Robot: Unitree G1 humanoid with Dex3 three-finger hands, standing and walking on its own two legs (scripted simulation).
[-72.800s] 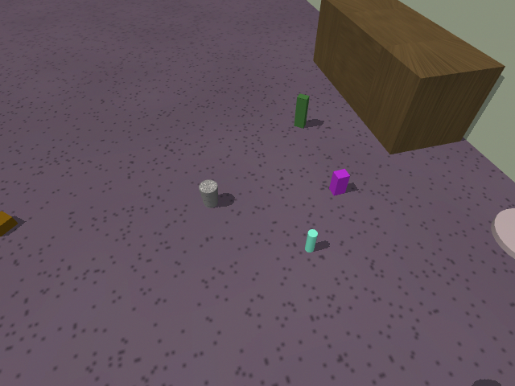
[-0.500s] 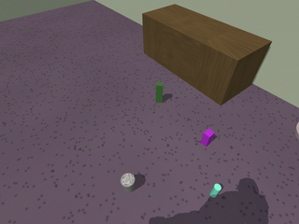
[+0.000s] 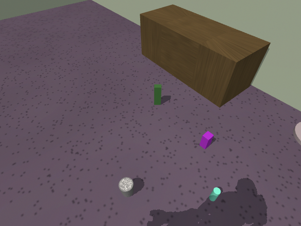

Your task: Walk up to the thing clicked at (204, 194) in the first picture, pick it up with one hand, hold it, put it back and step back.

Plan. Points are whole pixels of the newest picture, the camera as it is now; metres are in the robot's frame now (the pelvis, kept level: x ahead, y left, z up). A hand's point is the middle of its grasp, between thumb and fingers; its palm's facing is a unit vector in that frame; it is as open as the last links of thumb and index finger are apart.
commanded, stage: stand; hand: left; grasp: from above
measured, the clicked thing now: (126, 188) +0.51 +0.18 -0.72
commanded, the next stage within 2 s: step back in 0.82 s
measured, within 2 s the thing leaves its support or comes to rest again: neither
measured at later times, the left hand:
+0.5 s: hand out of the picture +0.07 +0.25 -0.16, palm faces +0.00 -0.94 -0.34, open 7.4 cm
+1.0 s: hand out of the picture +0.07 +0.26 -0.16, palm faces +0.00 -0.93 -0.38, open 7.4 cm
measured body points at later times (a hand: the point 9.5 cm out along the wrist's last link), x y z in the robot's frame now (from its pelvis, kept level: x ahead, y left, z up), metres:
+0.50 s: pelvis +0.00 +0.00 +0.00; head +0.01 +0.00 +0.45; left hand +0.07 +0.30 -0.13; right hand +0.08 -0.29 -0.14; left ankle +0.02 +0.12 -0.75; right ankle +0.00 -0.13 -0.75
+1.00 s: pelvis -0.02 +0.00 -0.01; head +0.03 +0.00 +0.43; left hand +0.07 +0.31 -0.14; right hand +0.07 -0.32 -0.14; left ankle +0.02 +0.12 -0.75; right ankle +0.00 -0.13 -0.75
